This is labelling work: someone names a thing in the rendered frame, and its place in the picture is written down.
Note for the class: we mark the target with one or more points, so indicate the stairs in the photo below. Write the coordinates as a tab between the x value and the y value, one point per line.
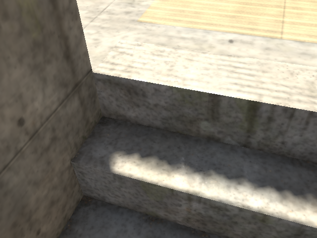
171	162

